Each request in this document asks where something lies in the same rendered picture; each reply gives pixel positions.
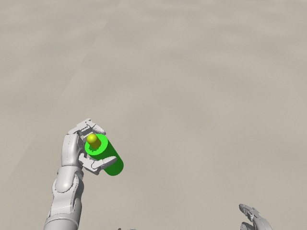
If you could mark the right robot hand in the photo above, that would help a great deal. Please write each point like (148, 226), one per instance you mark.
(253, 215)

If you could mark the bottle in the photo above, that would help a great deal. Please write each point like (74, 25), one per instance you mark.
(99, 147)

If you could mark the left robot arm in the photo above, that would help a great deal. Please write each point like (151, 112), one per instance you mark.
(66, 207)

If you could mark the left robot hand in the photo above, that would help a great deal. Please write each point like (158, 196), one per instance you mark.
(73, 148)

